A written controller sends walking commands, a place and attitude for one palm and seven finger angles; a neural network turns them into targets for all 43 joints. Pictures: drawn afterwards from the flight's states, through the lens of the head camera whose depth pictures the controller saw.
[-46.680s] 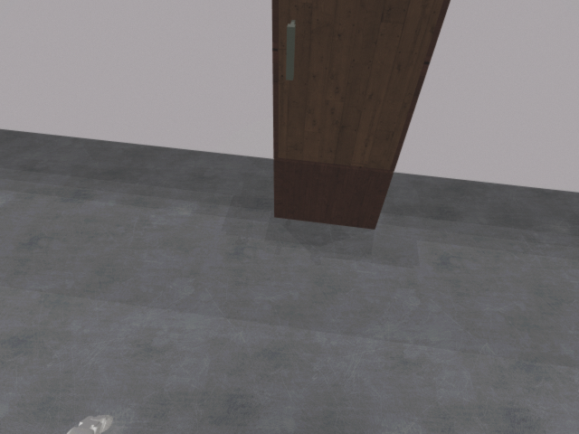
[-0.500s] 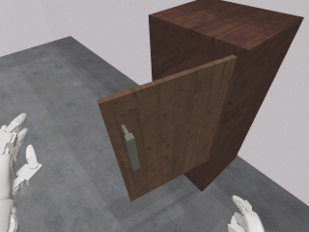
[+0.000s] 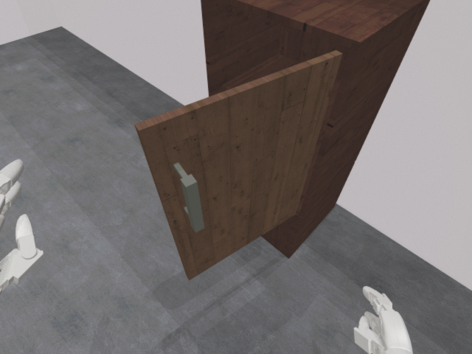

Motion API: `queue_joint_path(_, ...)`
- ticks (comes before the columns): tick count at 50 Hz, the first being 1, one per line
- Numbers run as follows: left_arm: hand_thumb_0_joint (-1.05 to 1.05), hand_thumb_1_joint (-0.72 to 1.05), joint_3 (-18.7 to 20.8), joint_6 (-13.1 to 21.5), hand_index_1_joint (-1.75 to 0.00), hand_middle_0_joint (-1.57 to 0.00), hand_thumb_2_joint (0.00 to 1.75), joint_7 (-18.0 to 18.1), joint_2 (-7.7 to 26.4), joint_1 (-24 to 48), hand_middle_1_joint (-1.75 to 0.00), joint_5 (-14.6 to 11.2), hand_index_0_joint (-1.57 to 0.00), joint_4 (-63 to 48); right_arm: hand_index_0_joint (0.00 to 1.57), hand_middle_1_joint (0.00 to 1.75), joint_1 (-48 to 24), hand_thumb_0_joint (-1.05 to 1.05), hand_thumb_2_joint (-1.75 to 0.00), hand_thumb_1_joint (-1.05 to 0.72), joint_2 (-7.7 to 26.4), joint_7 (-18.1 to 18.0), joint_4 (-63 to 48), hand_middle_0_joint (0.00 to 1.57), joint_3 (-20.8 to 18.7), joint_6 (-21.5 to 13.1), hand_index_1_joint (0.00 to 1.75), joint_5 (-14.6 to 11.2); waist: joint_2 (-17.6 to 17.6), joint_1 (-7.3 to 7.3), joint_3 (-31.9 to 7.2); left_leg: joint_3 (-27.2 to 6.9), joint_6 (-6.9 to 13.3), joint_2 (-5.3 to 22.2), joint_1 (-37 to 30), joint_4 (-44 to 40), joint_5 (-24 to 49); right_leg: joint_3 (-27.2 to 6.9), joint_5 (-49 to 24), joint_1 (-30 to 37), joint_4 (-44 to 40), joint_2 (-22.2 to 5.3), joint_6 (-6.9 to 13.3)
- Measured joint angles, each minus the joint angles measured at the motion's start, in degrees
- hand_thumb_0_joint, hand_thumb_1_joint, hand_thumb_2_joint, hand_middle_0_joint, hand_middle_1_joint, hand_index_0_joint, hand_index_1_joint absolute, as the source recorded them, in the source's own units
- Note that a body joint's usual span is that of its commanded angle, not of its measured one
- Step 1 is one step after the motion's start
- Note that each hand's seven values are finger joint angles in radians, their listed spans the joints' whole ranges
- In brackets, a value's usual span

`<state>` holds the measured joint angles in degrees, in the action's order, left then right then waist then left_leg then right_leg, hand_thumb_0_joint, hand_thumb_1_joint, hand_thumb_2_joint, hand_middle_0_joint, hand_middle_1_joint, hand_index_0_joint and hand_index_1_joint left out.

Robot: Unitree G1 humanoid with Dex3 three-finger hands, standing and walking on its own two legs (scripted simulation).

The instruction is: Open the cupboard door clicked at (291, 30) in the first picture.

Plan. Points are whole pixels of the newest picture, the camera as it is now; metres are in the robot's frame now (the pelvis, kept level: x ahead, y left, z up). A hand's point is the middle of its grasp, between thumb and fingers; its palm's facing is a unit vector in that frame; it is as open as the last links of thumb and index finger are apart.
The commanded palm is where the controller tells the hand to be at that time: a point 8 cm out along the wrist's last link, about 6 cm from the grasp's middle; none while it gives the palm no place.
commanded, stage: step back with the hand held close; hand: left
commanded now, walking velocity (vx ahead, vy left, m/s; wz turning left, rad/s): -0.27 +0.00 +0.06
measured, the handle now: (188, 198) +0.38 +0.12 +0.03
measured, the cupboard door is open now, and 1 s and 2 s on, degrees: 77 77 77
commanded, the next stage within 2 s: stop stepping back and stand still in 0.68 s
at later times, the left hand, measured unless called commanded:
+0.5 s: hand out of the picture +0.08 +0.28 +0.16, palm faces +0.54 -0.72 -0.43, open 7.4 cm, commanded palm +0.02 +0.32 +0.18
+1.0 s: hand out of the picture +0.00 +0.24 +0.17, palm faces +0.40 -0.81 -0.44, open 7.4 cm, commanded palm -0.06 +0.29 +0.18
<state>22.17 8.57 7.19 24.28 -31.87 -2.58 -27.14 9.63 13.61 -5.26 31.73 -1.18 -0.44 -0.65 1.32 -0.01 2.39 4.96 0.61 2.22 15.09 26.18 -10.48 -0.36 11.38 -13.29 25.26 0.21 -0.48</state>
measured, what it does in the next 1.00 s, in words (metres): walks backwards: right foot, then left foot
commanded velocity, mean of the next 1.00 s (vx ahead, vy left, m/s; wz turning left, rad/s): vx -0.19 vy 0.02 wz -0.03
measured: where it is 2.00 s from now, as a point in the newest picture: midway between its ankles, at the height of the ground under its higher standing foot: outside the picture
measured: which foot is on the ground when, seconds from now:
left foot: down 0.00-0.80, up 0.82-0.94, down 0.96-1.00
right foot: down 0.00-0.52, up 0.54-0.80, down 0.82-1.00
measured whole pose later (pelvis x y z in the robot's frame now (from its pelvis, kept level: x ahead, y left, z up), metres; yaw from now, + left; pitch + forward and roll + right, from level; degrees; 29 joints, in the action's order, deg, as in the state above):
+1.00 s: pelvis -0.21 -0.01 -0.01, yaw -1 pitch +0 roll -1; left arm 24.8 12.5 8.5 25.6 -29.9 -2.8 -29.8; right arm 12.5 11.3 -4.3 36.5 0.6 -7.3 -0.3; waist -1.5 -1.4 -1.0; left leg 1.3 2.2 -0.2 21.4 31.3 -11.2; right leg -1.9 22.8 -9.8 32.4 1.8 0.1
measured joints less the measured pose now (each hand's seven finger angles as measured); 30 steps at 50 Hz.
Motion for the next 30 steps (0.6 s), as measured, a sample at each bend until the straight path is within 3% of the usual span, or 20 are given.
queue_joint_path(10,0.02,0.88,1.82,2.91,-0.31,-0.21,0.9,1.67,-0.64,-0.05,-0.3,1.34,-0.21,-1.72,0.2,0.3,2.47,0.02,-0.9,-0.91,-0.66,0.31,-0.2,0.2,0.72,-2.53,0.3,0.15,-0.25,-0.4,0.3,-1.37,1.35,-0.36,5.48,4.25,1.35,0.89,-1.31,-4.2,2.96,-0.17,-0.7)
queue_joint_path(16,0.02,0.88,2.77,3.96,-0.31,-0.21,0.9,1.87,-0.86,1.46,-0.3,2.33,-0.21,-1.78,0.2,0.3,3.8,0.02,-0.9,-0.91,-1.67,0.39,0.91,0.2,0.99,-4.94,0.3,0.48,-0.22,-0.64,1.49,-2.93,1.8,-1.21,8.45,7.13,1.21,-1.12,-0.08,-6.53,6.99,1.37,-0.47)
queue_joint_path(19,0.02,0.88,3.31,4.6,-0.31,-0.21,0.9,1.87,-1.29,1.69,-0.3,2.45,-0.21,-2.33,0.2,0.3,3.79,0.02,-0.9,-0.91,-1.99,0.64,1.94,0.2,1.05,-5.66,0.3,0.87,-0.33,-0.18,1.7,-2.92,1.64,-1.35,9.98,9.34,-2.4,-1.36,-1.14,-7.32,7.84,1.39,-0.14)
queue_joint_path(24,0.02,0.88,2.49,5.15,-0.31,-0.21,0.9,3.0,-2.68,1.68,-0.3,1.95,-0.21,-3.88,0.2,0.3,2.42,0.02,-0.9,-0.91,-1.46,1.49,4.09,0.2,0.74,-5.39,0.3,1.18,-1.19,1.08,1.05,-3.21,-0.23,-2.43,11.51,14.11,-10.56,-2.34,-2.7,-9.49,8.09,0.84,-0.6)
queue_joint_path(27,0.02,0.88,2.02,5.02,-0.31,-0.21,0.9,3.06,-2.21,4.04,-0.3,1.85,-0.21,-3.56,0.2,0.3,1.42,0.02,-0.9,-0.91,-1.23,1.03,4.12,0.2,0.55,-4.91,0.3,1.06,-1.81,0.53,1.61,-2.94,1.01,-2.63,11.52,11.31,-4.4,-2.53,-0.3,-11.32,9.74,0.62,-1.02)
queue_joint_path(30,0.02,0.88,3.29,4.8,-0.31,-0.21,0.9,2.68,-0.54,6.01,-0.3,2.03,-0.21,-2.9,0.2,0.3,0.83,0.02,-0.9,-0.91,-1.92,0.81,3.67,0.2,-0.3,-6.19,0.3,1.33,0.2,-0.88,2.49,-3.45,3.0,-0.19,12.38,8.51,4.69,-2.42,9.73,-14.23,26.69,4.15,-0.75)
